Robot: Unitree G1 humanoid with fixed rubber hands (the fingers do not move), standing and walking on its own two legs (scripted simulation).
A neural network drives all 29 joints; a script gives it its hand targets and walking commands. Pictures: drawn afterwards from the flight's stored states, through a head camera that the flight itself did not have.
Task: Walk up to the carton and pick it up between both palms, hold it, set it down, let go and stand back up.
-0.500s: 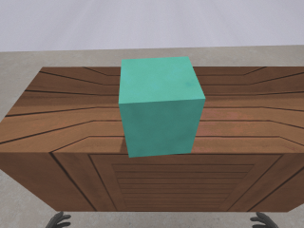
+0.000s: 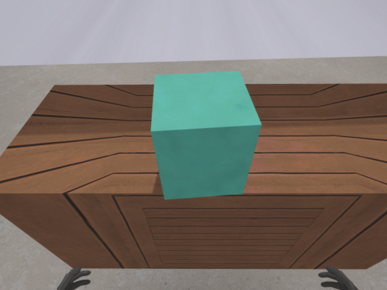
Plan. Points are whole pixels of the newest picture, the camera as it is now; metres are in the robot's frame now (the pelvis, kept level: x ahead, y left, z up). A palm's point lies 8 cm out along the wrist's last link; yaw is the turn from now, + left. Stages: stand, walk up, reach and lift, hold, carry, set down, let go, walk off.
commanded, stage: stand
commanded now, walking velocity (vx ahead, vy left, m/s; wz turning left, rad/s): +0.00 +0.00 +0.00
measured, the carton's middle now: (200, 137) +0.46 +0.03 +0.05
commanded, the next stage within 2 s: none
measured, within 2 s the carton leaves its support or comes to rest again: neither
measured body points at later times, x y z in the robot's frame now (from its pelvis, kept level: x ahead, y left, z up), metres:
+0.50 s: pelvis +0.00 +0.00 +0.00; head +0.00 +0.01 +0.45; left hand +0.12 +0.31 -0.09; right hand +0.14 -0.29 -0.10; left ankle +0.02 +0.14 -0.74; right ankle +0.00 -0.10 -0.74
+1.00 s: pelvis +0.00 +0.00 +0.00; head +0.01 +0.01 +0.45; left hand +0.13 +0.31 -0.09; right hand +0.14 -0.29 -0.10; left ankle +0.02 +0.14 -0.74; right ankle +0.00 -0.10 -0.74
